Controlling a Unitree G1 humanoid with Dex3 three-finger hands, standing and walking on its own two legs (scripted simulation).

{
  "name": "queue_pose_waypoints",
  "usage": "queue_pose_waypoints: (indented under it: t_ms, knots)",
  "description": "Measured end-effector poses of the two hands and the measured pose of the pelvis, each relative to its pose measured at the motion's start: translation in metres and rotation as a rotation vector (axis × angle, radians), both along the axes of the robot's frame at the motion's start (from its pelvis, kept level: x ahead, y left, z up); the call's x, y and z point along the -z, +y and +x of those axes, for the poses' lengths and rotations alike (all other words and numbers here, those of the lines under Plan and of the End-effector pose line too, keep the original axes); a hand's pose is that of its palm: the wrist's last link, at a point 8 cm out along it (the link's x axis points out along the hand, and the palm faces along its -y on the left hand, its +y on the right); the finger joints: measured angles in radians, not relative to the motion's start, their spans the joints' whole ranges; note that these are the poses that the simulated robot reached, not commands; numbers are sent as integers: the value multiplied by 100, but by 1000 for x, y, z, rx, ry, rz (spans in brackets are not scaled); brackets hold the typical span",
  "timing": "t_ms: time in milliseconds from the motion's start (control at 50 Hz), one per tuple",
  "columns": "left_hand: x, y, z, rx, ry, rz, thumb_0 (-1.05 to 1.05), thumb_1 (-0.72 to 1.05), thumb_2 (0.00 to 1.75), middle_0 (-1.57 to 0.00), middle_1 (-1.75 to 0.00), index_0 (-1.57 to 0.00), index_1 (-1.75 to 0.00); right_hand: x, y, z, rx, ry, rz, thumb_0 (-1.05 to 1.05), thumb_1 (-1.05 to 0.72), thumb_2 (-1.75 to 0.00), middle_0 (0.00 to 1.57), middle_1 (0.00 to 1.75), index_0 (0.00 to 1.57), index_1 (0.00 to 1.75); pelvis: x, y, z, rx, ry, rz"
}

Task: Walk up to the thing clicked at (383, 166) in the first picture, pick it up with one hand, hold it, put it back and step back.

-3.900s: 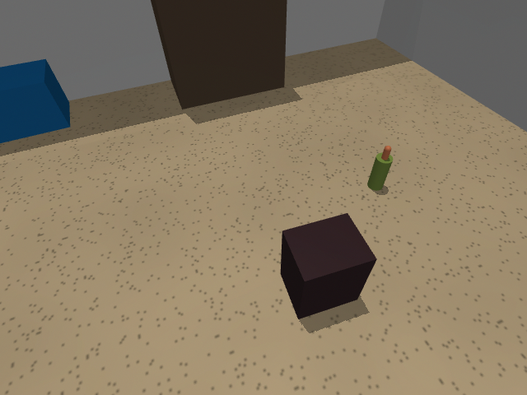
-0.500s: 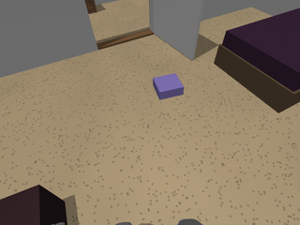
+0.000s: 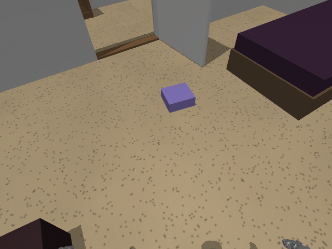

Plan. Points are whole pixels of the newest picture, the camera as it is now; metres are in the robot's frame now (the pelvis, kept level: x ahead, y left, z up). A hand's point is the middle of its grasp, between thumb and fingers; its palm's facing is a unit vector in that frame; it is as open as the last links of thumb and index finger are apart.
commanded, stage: walk up
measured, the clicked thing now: out of the picture +0.45 +1.28 -0.63
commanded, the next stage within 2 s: stand in 0.82 s
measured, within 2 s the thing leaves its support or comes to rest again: neither
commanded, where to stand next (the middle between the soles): +0.05 +0.00 m, yaw +2 degrees
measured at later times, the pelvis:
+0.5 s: pelvis +0.01 +0.01 +0.00, yaw -2 degrees
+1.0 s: pelvis +0.02 +0.01 +0.01, yaw -1 degrees
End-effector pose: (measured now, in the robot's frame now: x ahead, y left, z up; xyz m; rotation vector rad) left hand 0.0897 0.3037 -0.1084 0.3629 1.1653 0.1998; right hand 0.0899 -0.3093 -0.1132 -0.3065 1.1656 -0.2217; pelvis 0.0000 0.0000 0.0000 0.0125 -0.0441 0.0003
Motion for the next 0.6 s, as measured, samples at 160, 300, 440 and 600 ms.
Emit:
queue_pose_waypoints:
  t_ms: [160, 300, 440, 600]
  knots:
    - [0, -4, 7, 18, 17, -10, 1, 90, 90, -21, -30, -20, -30, -2, 1, 1, 24, 10, 5, 0, -90, -90, 20, 30, 21, 30, -3, 2, 3, 15, 4, 0]
    - [2, -3, 15, 31, 24, -15, 1, 90, 90, -21, -30, -20, -30, -2, 4, -7, 51, 33, 5, 0, -90, -90, 20, 30, 21, 30, -4, 6, 6, 25, 7, 0]
    - [2, 0, 22, 39, 21, -9, 1, 90, 90, -21, -30, -20, -30, -1, 5, -12, 74, 46, 5, 0, -90, -90, 20, 30, 21, 30, -4, 7, 9, 34, 1, 1]
    - [1, 1, 27, 54, 21, 0, 1, 90, 90, -21, -30, -20, -30, 0, 4, -10, 87, 38, 8, 0, -90, -90, 20, 30, 21, 30, -3, 8, 11, 38, 2, 0]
